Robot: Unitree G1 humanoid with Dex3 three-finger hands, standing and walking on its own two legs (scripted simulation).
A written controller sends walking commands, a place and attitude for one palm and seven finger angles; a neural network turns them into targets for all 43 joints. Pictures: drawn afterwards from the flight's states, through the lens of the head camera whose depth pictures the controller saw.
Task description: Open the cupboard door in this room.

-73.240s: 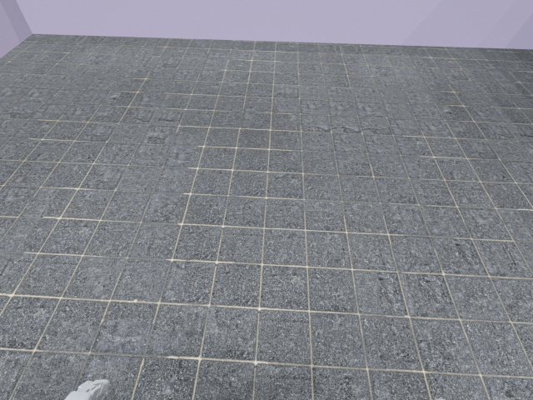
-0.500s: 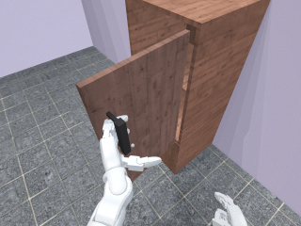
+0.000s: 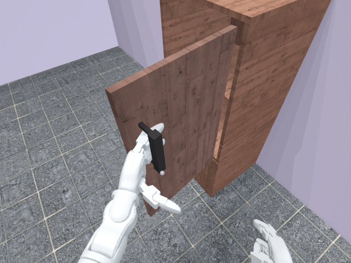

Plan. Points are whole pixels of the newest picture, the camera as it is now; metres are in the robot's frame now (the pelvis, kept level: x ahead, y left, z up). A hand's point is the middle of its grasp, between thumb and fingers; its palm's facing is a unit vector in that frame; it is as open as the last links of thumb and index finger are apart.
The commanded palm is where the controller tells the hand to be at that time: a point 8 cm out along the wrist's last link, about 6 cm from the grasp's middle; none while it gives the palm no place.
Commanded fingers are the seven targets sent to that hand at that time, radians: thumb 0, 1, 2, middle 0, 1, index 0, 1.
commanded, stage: slide the hand sideways off the handle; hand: left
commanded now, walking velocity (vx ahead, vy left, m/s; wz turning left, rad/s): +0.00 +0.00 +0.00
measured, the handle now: (151, 148) +0.35 +0.09 +0.08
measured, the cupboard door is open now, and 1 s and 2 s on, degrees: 98 97 97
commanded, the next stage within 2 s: draw the hand back to the body in 1.00 s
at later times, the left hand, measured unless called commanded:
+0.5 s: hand (150, 185) +0.26 +0.08 +0.08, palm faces -0.07 -1.00 -0.02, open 16.2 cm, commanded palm +0.23 +0.14 +0.08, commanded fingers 0.00 -0.50 0.30 -0.15 -0.30 -0.15 -0.30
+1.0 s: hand (120, 208) +0.21 +0.13 +0.08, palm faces +0.00 -1.00 -0.05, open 16.3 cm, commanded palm +0.18 +0.18 +0.08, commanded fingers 0.00 -0.50 0.30 -0.15 -0.30 -0.15 -0.30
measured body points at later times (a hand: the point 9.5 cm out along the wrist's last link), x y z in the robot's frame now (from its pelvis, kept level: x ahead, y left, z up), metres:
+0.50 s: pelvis +0.02 +0.00 +0.00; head +0.05 -0.02 +0.45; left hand +0.26 +0.13 +0.08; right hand +0.21 -0.22 -0.08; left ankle +0.01 +0.12 -0.71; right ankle +0.06 -0.11 -0.71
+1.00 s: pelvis +0.03 -0.01 -0.02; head +0.07 -0.02 +0.43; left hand +0.20 +0.18 +0.08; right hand +0.22 -0.23 -0.08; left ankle +0.01 +0.12 -0.70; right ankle +0.06 -0.11 -0.71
